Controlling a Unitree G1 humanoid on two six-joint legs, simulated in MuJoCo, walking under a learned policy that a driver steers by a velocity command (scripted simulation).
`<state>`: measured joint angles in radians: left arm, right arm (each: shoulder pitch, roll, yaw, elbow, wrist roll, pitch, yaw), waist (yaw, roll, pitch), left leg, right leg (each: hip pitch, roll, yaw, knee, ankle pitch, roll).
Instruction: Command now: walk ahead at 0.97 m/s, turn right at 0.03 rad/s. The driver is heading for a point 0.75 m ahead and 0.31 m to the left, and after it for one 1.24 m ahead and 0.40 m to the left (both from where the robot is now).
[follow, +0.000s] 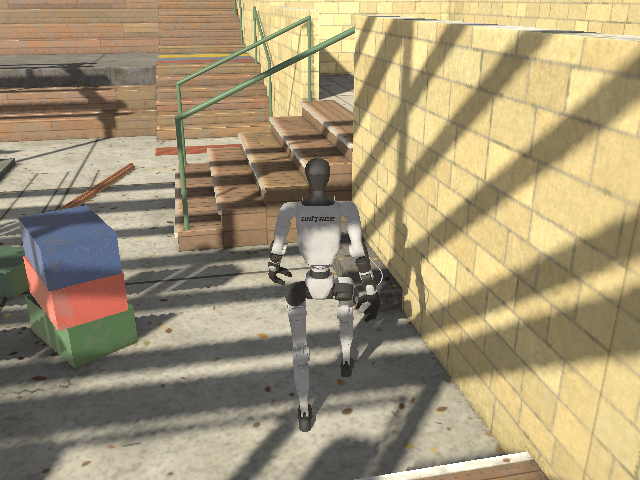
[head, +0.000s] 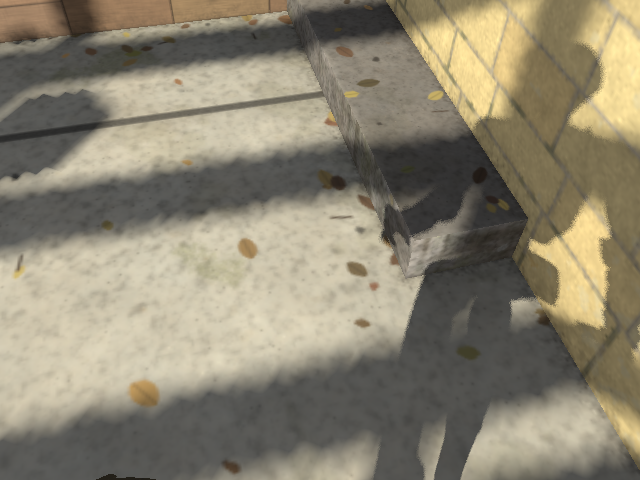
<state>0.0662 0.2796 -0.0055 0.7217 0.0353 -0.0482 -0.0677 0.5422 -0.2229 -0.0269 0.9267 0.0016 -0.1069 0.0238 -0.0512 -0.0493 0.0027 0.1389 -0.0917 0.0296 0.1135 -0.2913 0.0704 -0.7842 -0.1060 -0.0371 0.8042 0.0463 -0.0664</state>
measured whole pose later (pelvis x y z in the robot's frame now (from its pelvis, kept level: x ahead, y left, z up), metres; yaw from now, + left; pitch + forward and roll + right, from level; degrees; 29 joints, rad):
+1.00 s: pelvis +0.93 +0.17 -0.01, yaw +41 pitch +2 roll -1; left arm -0.06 0.26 -0.03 0.61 0.04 -0.07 -0.02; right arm 0.47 -0.33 -0.08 0.89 0.00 -0.08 0.01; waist -0.14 -0.02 0.05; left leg 0.16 -0.14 -0.26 0.24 -0.39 0.16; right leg -0.63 -0.07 0.03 0.53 0.09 -0.01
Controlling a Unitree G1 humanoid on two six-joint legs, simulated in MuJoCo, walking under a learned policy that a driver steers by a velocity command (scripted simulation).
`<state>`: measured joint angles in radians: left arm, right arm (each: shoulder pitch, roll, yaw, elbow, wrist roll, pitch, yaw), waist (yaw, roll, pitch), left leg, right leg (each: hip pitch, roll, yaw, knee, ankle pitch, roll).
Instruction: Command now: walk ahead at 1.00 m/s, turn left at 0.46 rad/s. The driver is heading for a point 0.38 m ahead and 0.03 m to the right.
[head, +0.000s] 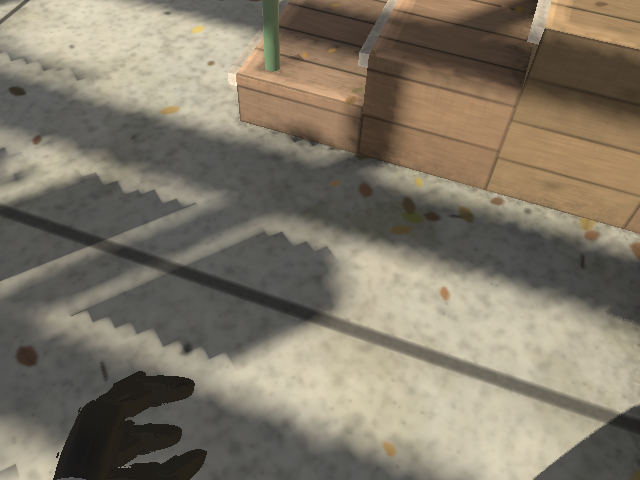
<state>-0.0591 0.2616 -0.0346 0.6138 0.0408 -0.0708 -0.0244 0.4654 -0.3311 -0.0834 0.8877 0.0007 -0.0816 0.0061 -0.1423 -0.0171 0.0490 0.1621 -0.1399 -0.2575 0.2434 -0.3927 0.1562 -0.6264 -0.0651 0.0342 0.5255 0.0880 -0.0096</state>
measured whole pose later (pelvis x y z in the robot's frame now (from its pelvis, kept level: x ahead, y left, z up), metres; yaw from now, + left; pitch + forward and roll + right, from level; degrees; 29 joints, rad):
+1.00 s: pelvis +0.49 -0.05 +0.02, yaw +5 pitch -1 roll +0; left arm 0.24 0.20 -0.02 1.02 0.01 -0.01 0.03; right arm 0.25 -0.21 -0.01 1.02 -0.01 -0.01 -0.02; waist -0.01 0.01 0.00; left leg -0.22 -0.06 -0.01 0.39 -0.15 0.05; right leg -0.18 0.01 0.01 0.41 -0.22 -0.01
